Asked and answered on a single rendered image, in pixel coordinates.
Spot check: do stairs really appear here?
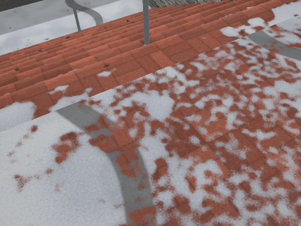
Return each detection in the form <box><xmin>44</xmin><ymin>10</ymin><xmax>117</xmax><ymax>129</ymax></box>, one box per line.
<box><xmin>0</xmin><ymin>0</ymin><xmax>272</xmax><ymax>97</ymax></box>

